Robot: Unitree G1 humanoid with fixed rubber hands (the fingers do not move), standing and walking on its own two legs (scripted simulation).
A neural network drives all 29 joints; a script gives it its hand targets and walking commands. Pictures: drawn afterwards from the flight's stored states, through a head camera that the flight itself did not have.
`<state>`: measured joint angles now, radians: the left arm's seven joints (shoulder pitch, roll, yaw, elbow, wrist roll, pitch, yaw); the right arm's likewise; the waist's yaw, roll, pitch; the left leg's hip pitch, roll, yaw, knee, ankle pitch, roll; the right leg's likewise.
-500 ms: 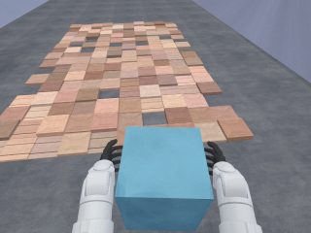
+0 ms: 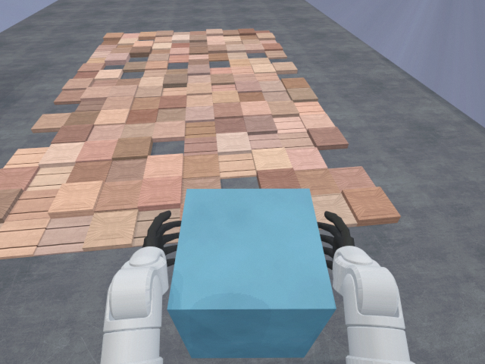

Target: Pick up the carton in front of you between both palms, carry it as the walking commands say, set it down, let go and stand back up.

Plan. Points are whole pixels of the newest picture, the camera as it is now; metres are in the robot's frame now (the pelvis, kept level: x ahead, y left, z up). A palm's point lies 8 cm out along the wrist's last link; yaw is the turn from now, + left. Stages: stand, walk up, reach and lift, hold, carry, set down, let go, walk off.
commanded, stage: carry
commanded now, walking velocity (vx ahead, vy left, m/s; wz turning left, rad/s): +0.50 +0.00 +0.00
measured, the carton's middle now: (248, 277) +0.29 +0.01 +0.01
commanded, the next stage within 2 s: none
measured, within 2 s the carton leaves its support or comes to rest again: neither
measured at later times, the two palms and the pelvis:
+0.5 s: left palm (162, 153) +0.53 +0.20 +0.10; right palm (297, 155) +0.53 -0.10 +0.10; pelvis +0.26 +0.05 +0.00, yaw +0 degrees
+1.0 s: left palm (188, 67) +0.92 +0.20 +0.14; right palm (282, 65) +0.96 -0.10 +0.14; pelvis +0.56 +0.01 +0.00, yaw +3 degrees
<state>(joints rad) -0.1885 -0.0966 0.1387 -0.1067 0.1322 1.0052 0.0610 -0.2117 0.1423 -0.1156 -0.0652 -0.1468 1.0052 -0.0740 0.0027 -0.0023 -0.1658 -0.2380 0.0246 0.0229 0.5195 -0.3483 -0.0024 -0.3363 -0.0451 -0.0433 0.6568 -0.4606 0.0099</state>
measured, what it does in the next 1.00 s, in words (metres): walks ahead: right foot, then left foot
